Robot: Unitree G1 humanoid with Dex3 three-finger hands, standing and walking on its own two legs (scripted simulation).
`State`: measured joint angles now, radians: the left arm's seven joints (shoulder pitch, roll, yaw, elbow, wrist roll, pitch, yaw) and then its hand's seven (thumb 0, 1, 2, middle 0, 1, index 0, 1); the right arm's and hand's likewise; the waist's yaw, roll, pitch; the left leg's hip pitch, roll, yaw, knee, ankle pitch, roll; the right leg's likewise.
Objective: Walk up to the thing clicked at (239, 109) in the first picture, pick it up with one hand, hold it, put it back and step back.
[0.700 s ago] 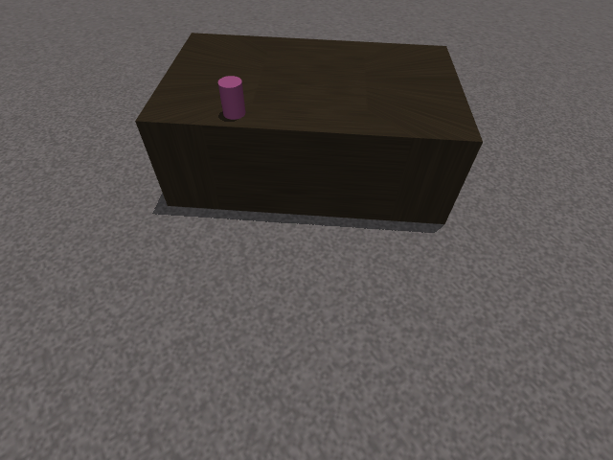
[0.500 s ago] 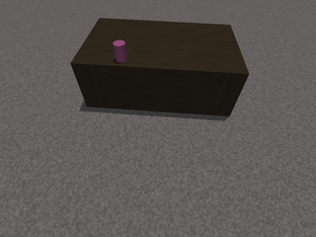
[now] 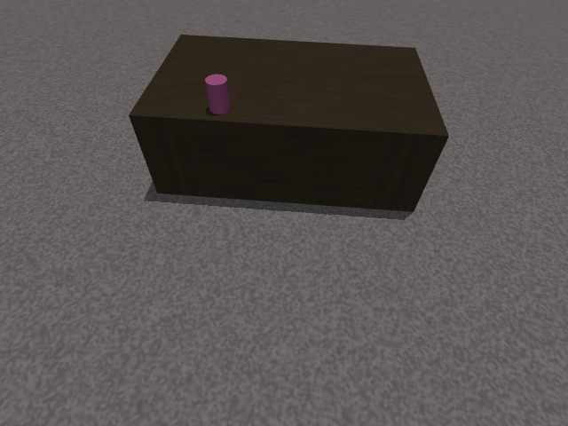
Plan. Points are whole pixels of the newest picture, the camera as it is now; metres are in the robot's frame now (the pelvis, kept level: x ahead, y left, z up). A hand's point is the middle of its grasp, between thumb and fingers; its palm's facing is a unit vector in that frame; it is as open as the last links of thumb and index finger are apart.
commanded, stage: stand
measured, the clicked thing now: (218, 94) +1.31 +0.26 -0.27
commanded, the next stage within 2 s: walk up in 0.42 s
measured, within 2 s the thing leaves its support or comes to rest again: neither
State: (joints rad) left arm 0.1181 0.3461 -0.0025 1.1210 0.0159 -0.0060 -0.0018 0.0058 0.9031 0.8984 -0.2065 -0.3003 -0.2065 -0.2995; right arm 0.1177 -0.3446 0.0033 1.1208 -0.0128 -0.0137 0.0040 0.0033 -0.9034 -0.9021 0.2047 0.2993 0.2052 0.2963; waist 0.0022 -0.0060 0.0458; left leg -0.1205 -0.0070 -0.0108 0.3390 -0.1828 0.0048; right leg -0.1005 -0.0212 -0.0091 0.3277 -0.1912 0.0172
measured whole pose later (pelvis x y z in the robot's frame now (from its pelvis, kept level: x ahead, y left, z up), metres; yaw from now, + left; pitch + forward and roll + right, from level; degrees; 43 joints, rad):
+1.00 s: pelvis +0.14 +0.15 -0.01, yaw +12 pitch -3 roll +0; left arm 0.23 0.44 0.05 0.93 0.00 -0.05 -0.03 0.01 0.90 0.90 -0.21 -0.30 -0.21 -0.30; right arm 0.34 -0.36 -0.07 0.90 -0.02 -0.02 0.08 0.00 -0.90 -0.90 0.21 0.30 0.21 0.30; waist -0.04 -0.04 0.07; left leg -0.22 0.00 0.02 0.53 -0.27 0.03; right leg -0.47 -0.09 -0.03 1.01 -0.35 -0.03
